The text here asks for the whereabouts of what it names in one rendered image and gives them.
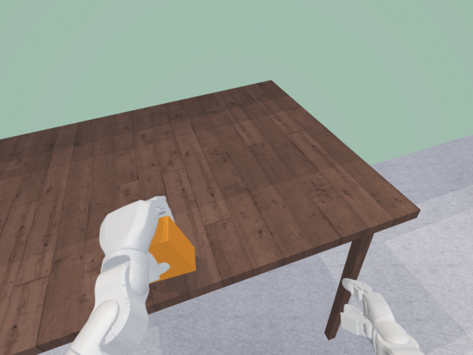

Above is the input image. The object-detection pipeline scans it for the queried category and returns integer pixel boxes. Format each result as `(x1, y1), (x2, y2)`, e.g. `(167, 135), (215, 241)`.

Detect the robot left hand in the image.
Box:
(99, 196), (174, 283)

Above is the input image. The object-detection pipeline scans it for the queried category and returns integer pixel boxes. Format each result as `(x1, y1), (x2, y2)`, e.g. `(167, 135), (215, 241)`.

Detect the table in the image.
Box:
(0, 80), (420, 355)

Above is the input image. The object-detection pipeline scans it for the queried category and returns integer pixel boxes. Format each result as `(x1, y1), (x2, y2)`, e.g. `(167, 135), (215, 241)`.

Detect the left robot forearm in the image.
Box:
(65, 249), (149, 355)

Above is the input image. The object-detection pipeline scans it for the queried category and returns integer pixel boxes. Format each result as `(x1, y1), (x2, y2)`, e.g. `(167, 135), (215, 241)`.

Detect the sponge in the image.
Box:
(149, 215), (196, 284)

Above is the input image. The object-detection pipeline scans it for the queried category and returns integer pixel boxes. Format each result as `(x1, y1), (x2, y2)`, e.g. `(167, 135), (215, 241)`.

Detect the right robot forearm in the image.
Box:
(372, 320), (425, 355)

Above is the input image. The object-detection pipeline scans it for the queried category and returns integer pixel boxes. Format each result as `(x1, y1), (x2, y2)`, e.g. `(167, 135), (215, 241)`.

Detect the robot right hand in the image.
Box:
(340, 278), (396, 344)

